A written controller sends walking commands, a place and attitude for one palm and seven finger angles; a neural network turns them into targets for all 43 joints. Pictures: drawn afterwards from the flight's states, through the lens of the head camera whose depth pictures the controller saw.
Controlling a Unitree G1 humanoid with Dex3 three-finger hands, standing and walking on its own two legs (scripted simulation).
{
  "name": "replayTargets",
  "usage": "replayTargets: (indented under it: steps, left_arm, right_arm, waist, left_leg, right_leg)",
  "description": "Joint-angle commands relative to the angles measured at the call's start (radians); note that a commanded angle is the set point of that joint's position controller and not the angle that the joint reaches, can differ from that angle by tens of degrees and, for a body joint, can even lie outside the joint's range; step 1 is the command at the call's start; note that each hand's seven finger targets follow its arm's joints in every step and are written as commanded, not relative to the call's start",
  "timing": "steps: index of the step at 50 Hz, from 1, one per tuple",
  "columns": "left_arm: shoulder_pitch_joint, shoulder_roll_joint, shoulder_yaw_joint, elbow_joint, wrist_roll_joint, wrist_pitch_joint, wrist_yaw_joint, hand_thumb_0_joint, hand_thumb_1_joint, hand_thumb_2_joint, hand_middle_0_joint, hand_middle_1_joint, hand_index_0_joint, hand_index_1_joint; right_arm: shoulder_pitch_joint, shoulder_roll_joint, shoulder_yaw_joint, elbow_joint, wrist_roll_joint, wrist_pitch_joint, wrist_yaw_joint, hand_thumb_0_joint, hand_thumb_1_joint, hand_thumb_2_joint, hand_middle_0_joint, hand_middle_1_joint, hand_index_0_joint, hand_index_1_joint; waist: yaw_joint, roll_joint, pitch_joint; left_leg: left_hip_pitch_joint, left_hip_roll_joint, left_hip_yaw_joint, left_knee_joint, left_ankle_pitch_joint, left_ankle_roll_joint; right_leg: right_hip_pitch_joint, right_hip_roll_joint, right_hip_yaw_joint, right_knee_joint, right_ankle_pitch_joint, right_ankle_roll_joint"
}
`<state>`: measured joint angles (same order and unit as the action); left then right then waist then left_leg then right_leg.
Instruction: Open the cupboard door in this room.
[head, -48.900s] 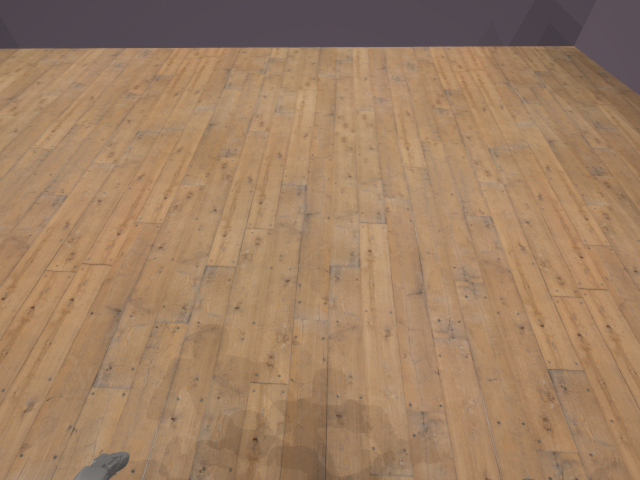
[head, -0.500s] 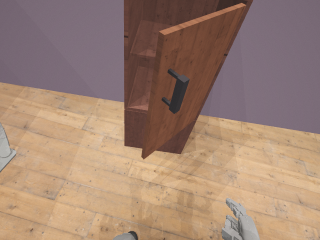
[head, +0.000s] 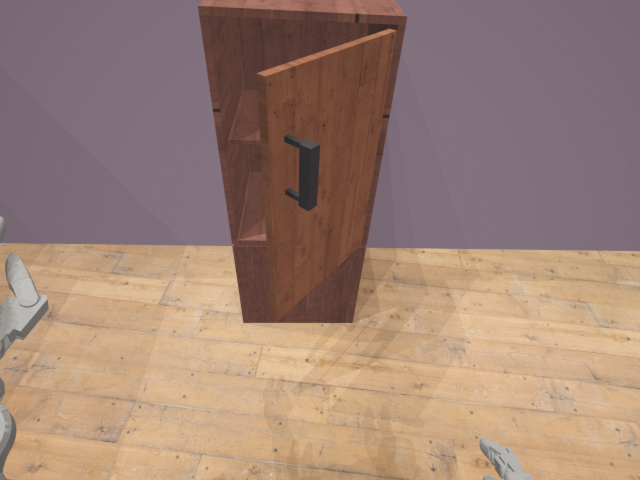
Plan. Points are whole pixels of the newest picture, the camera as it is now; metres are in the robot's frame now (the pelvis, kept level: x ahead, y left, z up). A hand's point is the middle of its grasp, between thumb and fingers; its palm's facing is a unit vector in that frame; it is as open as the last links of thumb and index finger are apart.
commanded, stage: stop stepping back and stand still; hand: left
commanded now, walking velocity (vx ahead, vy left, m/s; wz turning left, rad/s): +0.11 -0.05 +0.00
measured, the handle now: (299, 172) +0.59 +0.05 +0.11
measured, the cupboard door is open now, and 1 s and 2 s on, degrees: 49 49 49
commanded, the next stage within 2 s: let the arm hang, fingers relaxed in 1.38 s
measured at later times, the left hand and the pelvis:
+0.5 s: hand (53, 383) +0.15 +0.22 +0.18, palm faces +0.48 -0.76 -0.43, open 7.4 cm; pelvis -0.04 -0.04 +0.03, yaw +3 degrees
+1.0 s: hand out of the picture +0.15 +0.27 +0.18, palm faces +0.41 -0.78 -0.46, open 7.4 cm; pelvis -0.04 +0.01 +0.02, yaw +1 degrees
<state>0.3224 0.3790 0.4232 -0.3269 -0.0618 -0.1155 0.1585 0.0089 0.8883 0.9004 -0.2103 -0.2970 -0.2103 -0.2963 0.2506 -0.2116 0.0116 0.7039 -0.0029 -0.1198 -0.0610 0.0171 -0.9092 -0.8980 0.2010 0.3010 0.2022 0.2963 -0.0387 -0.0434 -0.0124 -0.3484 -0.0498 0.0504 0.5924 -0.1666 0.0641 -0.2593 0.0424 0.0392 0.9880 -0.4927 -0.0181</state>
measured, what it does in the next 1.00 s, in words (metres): steps on the spot: right foot, then left foot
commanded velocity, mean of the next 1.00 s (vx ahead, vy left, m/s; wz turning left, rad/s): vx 0.06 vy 0.03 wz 0.00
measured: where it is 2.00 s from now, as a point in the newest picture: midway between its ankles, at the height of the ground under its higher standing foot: outside the picture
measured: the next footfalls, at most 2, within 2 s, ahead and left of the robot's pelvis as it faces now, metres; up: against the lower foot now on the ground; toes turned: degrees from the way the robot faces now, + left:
right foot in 0.16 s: +0.02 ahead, -0.09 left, +0.00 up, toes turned -3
left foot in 0.60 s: -0.01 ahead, +0.12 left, +0.00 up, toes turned +4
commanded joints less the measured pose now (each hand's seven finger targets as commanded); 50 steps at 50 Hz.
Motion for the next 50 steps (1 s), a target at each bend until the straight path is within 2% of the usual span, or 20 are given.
replayTargets:
  steps: [1,3,4,6,7,8,9,11,13,15,17,20,22,27,30,32,35,38,41,50]
  left_arm:
    - [0.204,0.241,0.127,-0.397,0.009,-0.106,0.000,0.000,0.900,0.900,-0.200,-0.300,-0.200,-0.300]
    - [0.296,0.244,0.159,-0.456,0.018,-0.126,0.006,0.000,0.900,0.900,-0.200,-0.300,-0.200,-0.300]
    - [0.317,0.241,0.165,-0.457,0.024,-0.133,0.010,0.000,0.900,0.900,-0.200,-0.300,-0.200,-0.300]
    - [0.342,0.258,0.192,-0.407,0.030,-0.131,0.017,0.000,0.900,0.900,-0.200,-0.300,-0.200,-0.300]
    - [0.315,0.260,0.195,-0.386,0.037,-0.124,0.018,0.000,0.900,0.900,-0.200,-0.300,-0.200,-0.300]
    - [0.248,0.271,0.189,-0.377,0.038,-0.116,0.016,0.000,0.900,0.900,-0.200,-0.300,-0.200,-0.300]
    - [0.131,0.270,0.179,-0.379,0.024,-0.133,0.008,0.000,0.900,0.900,-0.200,-0.300,-0.200,-0.300]
    - [0.057,0.257,0.172,-0.253,0.032,-0.153,-0.003,0.000,0.900,0.900,-0.200,-0.300,-0.200,-0.300]
    - [0.073,0.210,0.112,-0.153,0.034,-0.158,-0.009,0.000,0.900,0.900,-0.200,-0.300,-0.200,-0.300]
    - [0.008,0.161,0.036,-0.111,0.037,-0.160,-0.010,0.000,0.900,0.900,-0.200,-0.300,-0.200,-0.300]
    - [0.002,0.143,0.007,-0.082,0.049,-0.163,0.002,0.000,0.900,0.900,-0.200,-0.300,-0.200,-0.300]
    - [0.023,0.192,0.047,-0.154,0.048,-0.170,0.022,0.000,0.900,0.900,-0.200,-0.300,-0.200,-0.300]
    - [0.076,0.206,0.083,-0.220,0.045,-0.175,0.028,0.000,0.900,0.900,-0.200,-0.300,-0.200,-0.300]
    - [0.173,0.217,0.144,-0.352,0.028,-0.177,0.043,0.000,0.900,0.900,-0.200,-0.300,-0.200,-0.300]
    - [0.170,0.194,0.120,-0.377,0.018,-0.181,0.039,0.000,0.900,0.900,-0.200,-0.300,-0.200,-0.300]
    - [0.162,0.183,0.099,-0.337,0.017,-0.175,0.026,0.000,0.900,0.900,-0.200,-0.300,-0.200,-0.300]
    - [0.165,0.183,0.093,-0.310,0.024,-0.161,0.011,0.000,0.900,0.900,-0.200,-0.300,-0.200,-0.300]
    - [0.162,0.168,0.068,-0.296,0.021,-0.150,0.007,0.000,0.900,0.900,-0.200,-0.300,-0.200,-0.300]
    - [0.162,0.186,0.084,-0.319,0.016,-0.144,0.005,0.000,0.900,0.900,-0.200,-0.300,-0.200,-0.300]
    - [0.194,0.204,0.119,-0.382,0.010,-0.145,0.010,0.000,0.900,0.900,-0.200,-0.300,-0.200,-0.300]
  right_arm:
    - [-0.159,-0.114,-0.047,-0.198,-0.011,-0.073,0.012,0.000,-0.900,-0.900,0.200,0.300,0.200,0.300]
    - [-0.161,-0.109,-0.052,-0.230,-0.011,-0.068,0.019,0.000,-0.900,-0.900,0.200,0.300,0.200,0.300]
    - [-0.153,-0.105,-0.056,-0.237,-0.012,-0.060,0.020,0.000,-0.900,-0.900,0.200,0.300,0.200,0.300]
    - [-0.157,-0.091,-0.057,-0.249,-0.007,-0.038,0.012,0.000,-0.900,-0.900,0.200,0.300,0.200,0.300]
    - [-0.137,-0.072,-0.062,-0.235,-0.003,-0.026,0.012,0.000,-0.900,-0.900,0.200,0.300,0.200,0.300]
    - [-0.139,-0.088,-0.076,-0.230,0.002,-0.016,0.006,0.000,-0.900,-0.900,0.200,0.300,0.200,0.300]
    - [-0.132,-0.131,-0.082,-0.196,-0.017,-0.023,-0.005,0.000,-0.900,-0.900,0.200,0.300,0.200,0.300]
    - [-0.115,-0.110,-0.068,-0.169,-0.016,-0.038,-0.007,0.000,-0.900,-0.900,0.200,0.300,0.200,0.300]
    - [-0.100,-0.122,-0.070,-0.158,-0.004,-0.032,-0.020,0.000,-0.900,-0.900,0.200,0.300,0.200,0.300]
    - [-0.122,-0.130,-0.071,-0.149,0.007,-0.036,-0.028,0.000,-0.900,-0.900,0.200,0.300,0.200,0.300]
    - [-0.116,-0.122,-0.064,-0.148,0.005,-0.048,-0.032,0.000,-0.900,-0.900,0.200,0.300,0.200,0.300]
    - [-0.134,-0.137,-0.073,-0.166,0.002,-0.066,-0.040,0.000,-0.900,-0.900,0.200,0.300,0.200,0.300]
    - [-0.141,-0.122,-0.067,-0.188,-0.002,-0.070,-0.035,0.000,-0.900,-0.900,0.200,0.300,0.200,0.300]
    - [-0.115,-0.098,-0.061,-0.224,-0.003,-0.058,-0.024,0.000,-0.900,-0.900,0.200,0.300,0.200,0.300]
    - [-0.112,-0.137,-0.079,-0.238,0.009,-0.046,-0.019,0.000,-0.900,-0.900,0.200,0.300,0.200,0.300]
    - [-0.113,-0.149,-0.080,-0.242,0.025,-0.042,-0.008,0.000,-0.900,-0.900,0.200,0.300,0.200,0.300]
    - [-0.106,-0.124,-0.057,-0.229,0.015,-0.042,-0.007,0.000,-0.900,-0.900,0.200,0.300,0.200,0.300]
    - [-0.107,-0.126,-0.053,-0.236,0.017,-0.037,-0.001,0.000,-0.900,-0.900,0.200,0.300,0.200,0.300]
    - [-0.119,-0.123,-0.048,-0.245,0.015,-0.032,-0.002,0.000,-0.900,-0.900,0.200,0.300,0.200,0.300]
    - [-0.121,-0.112,-0.040,-0.254,0.009,-0.035,-0.007,0.000,-0.900,-0.900,0.200,0.300,0.200,0.300]
  waist:
    - [0.070,0.212,-0.025]
    - [0.071,0.424,-0.053]
    - [0.068,0.462,-0.050]
    - [0.083,0.297,-0.034]
    - [0.085,0.018,-0.017]
    - [0.070,-0.269,0.023]
    - [0.030,-0.182,0.096]
    - [0.000,-0.058,0.041]
    - [0.005,0.041,0.039]
    - [0.015,0.048,0.050]
    - [0.029,-0.019,0.033]
    - [0.052,-0.189,0.010]
    - [0.068,-0.221,-0.021]
    - [0.062,-0.026,-0.101]
    - [0.057,0.180,-0.121]
    - [0.057,0.147,-0.100]
    - [0.038,0.224,-0.038]
    - [0.038,0.099,-0.044]
    - [0.041,0.060,-0.045]
    - [0.049,0.161,-0.089]
  left_leg:
    - [-0.265,0.215,-0.243,-0.517,-0.494,0.016]
    - [-0.361,0.188,-0.162,-0.518,-0.556,-0.005]
    - [-0.410,0.181,-0.140,-0.490,-0.591,-0.011]
    - [-0.514,0.153,-0.114,-0.270,-0.576,-0.029]
    - [-0.468,0.064,-0.019,0.058,-0.477,-0.055]
    - [-0.420,0.001,-0.028,0.502,-0.375,-0.073]
    - [-0.424,0.023,-0.117,0.678,-0.236,-0.087]
    - [-0.328,0.081,-0.128,0.712,-0.114,-0.088]
    - [-0.321,0.094,-0.090,0.637,-0.022,-0.084]
    - [-0.311,0.082,-0.057,0.533,-0.024,-0.075]
    - [-0.255,0.070,-0.024,0.407,-0.069,-0.059]
    - [-0.178,0.059,0.009,0.198,-0.107,-0.048]
    - [-0.127,0.050,0.033,0.079,-0.123,-0.039]
    - [0.093,0.038,0.024,-0.210,-0.070,-0.032]
    - [0.257,0.195,-0.147,-0.217,0.209,0.010]
    - [0.208,0.210,-0.137,-0.182,0.270,-0.001]
    - [0.089,0.146,-0.071,-0.175,0.200,-0.034]
    - [0.073,0.138,-0.079,-0.168,0.165,-0.043]
    - [0.065,0.136,-0.092,-0.193,0.146,-0.047]
    - [0.068,0.135,-0.092,-0.244,0.149,-0.055]
  right_leg:
    - [0.189,0.013,-0.101,-0.081,0.087,0.001]
    - [0.321,0.032,-0.162,-0.175,0.064,-0.009]
    - [0.374,0.038,-0.180,-0.210,0.039,-0.018]
    - [0.465,-0.004,-0.112,-0.388,-0.007,-0.040]
    - [0.335,-0.115,0.036,-0.607,-0.076,-0.073]
    - [0.036,-0.380,0.501,-0.867,-0.328,-0.153]
    - [-0.129,-0.434,0.551,-0.929,-0.356,-0.147]
    - [-0.176,-0.369,0.438,-0.899,-0.413,-0.129]
    - [-0.092,-0.301,0.277,-0.838,-0.188,-0.093]
    - [-0.005,-0.282,0.186,-0.797,0.040,-0.029]
    - [0.044,-0.270,0.138,-0.800,0.079,0.006]
    - [0.132,-0.266,0.138,-0.816,0.132,0.028]
    - [0.191,-0.272,0.127,-0.795,0.243,0.013]
    - [0.231,-0.236,0.095,-0.678,0.396,-0.018]
    - [0.109,-0.116,0.016,-0.546,0.420,0.026]
    - [0.121,-0.092,0.021,-0.548,0.445,0.037]
    - [0.174,-0.100,0.005,-0.549,0.545,0.011]
    - [0.193,-0.109,0.014,-0.562,0.568,0.009]
    - [0.196,-0.104,-0.002,-0.567,0.529,0.012]
    - [0.239,-0.085,-0.037,-0.562,0.508,0.020]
